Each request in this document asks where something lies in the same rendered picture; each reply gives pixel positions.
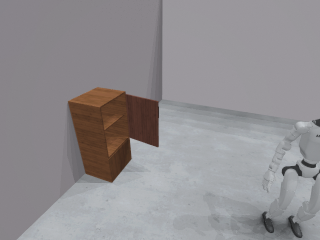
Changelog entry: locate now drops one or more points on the robot right forearm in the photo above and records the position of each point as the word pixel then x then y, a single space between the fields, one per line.
pixel 277 158

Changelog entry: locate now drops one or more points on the robot left foot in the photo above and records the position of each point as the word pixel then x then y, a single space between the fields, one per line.
pixel 295 227

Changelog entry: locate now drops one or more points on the robot left shin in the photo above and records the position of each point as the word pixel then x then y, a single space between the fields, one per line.
pixel 302 215

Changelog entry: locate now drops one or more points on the cupboard door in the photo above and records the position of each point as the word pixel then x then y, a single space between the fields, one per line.
pixel 143 119

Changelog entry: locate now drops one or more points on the robot right hand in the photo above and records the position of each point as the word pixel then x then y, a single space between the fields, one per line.
pixel 268 180

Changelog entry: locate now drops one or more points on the robot right upper arm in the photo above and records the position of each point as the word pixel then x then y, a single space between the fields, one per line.
pixel 298 129

